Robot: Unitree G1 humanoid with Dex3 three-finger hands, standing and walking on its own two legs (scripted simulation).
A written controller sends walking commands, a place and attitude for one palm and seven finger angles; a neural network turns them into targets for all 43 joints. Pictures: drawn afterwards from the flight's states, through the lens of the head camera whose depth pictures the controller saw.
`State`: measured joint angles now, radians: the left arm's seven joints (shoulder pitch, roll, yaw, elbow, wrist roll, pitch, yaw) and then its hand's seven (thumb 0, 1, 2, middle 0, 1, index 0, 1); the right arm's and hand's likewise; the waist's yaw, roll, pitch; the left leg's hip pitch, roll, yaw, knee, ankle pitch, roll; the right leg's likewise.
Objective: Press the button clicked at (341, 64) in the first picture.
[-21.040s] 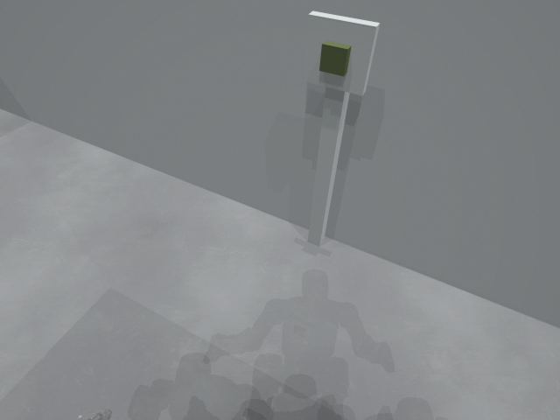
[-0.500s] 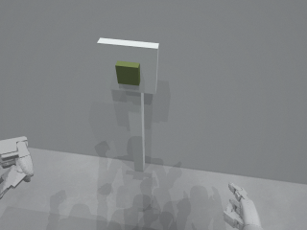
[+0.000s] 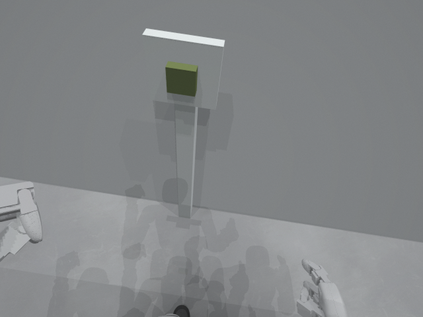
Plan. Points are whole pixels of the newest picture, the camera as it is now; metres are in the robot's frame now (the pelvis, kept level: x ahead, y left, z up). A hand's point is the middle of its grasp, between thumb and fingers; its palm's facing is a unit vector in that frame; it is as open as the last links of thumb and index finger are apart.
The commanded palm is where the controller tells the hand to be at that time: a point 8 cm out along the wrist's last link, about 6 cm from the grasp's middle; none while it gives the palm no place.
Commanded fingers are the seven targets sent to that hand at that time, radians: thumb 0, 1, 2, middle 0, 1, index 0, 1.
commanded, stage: step back with the hand held close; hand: left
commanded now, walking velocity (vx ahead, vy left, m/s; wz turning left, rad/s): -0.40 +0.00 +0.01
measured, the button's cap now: (182, 78) +0.61 +0.13 +0.10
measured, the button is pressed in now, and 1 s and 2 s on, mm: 0 0 0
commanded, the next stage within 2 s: stop stepping back and stand still in 0.08 s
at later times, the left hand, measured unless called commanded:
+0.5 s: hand out of the picture +0.11 +0.24 +0.16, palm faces +0.31 -0.84 -0.45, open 3.1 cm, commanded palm +0.05 +0.28 +0.18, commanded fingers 0.00 0.90 0.90 -1.30 -1.50 -1.30 -1.50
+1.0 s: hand out of the picture +0.07 +0.28 +0.17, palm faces +0.40 -0.83 -0.40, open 3.1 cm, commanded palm +0.02 +0.32 +0.18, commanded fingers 0.00 0.90 0.90 -1.30 -1.50 -1.30 -1.50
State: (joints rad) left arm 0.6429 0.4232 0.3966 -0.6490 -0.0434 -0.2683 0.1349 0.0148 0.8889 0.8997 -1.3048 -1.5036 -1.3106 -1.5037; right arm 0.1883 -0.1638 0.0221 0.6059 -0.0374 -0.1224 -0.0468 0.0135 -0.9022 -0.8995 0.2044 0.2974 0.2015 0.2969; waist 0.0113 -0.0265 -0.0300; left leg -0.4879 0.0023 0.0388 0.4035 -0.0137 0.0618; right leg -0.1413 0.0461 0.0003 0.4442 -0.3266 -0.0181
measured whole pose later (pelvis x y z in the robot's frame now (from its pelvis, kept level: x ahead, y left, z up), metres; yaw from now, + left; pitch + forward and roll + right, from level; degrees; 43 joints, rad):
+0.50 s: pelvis -0.08 +0.00 +0.00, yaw +0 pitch +1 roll -2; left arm 0.65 0.42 0.37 -0.61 -0.04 -0.21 0.13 0.02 0.89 0.90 -1.30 -1.50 -1.31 -1.50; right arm 0.23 -0.19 0.03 0.57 -0.01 -0.13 -0.07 0.01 -0.90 -0.90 0.20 0.30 0.20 0.30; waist -0.04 -0.02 -0.01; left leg -0.40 -0.04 -0.02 0.41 -0.07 0.03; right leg -0.16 0.04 -0.01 0.43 -0.29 -0.02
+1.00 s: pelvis -0.10 +0.04 +0.00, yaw +2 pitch +0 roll -2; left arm 0.63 0.37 0.34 -0.59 -0.02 -0.21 0.14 0.01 0.88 0.90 -1.31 -1.50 -1.31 -1.50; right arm 0.26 -0.20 0.02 0.63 -0.01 -0.11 -0.08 0.01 -0.90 -0.90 0.21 0.30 0.20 0.30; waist 0.00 0.00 -0.06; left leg -0.33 0.00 -0.04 0.56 -0.23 0.01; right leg -0.21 0.05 -0.04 0.51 -0.30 -0.02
